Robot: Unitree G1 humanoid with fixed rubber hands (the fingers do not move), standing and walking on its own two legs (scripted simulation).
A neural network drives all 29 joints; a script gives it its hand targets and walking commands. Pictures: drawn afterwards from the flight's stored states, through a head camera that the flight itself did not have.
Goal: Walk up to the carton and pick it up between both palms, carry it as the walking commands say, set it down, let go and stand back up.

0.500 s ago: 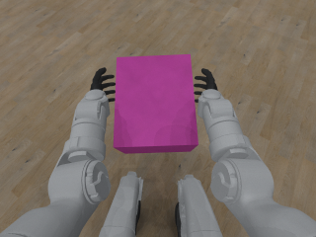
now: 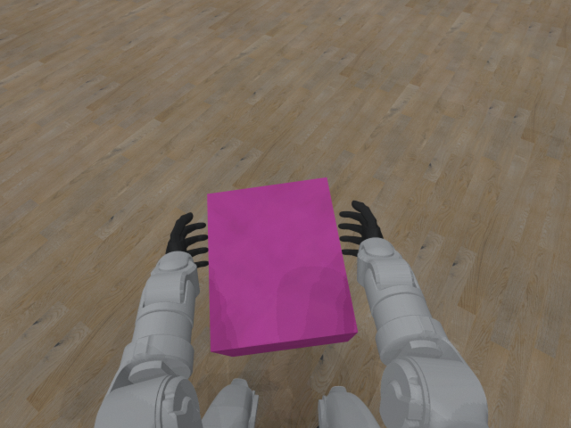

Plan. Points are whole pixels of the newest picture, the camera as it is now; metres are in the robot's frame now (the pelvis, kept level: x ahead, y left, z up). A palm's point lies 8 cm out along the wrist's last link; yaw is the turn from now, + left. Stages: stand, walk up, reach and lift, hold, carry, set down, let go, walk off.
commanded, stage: reach and lift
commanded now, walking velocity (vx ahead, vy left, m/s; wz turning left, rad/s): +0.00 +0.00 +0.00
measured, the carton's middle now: (278, 269) +0.38 +0.03 -0.09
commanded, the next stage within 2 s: none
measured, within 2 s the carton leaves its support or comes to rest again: neither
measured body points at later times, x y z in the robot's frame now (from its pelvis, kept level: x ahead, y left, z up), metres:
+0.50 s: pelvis +0.00 +0.01 +0.04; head -0.02 +0.00 +0.48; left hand +0.34 +0.18 +0.07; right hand +0.37 -0.12 +0.07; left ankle +0.06 +0.15 -0.66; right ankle +0.04 -0.10 -0.66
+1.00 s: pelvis +0.01 +0.00 +0.05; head -0.07 -0.01 +0.49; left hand +0.33 +0.17 +0.13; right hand +0.35 -0.12 +0.12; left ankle +0.06 +0.15 -0.66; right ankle +0.04 -0.10 -0.66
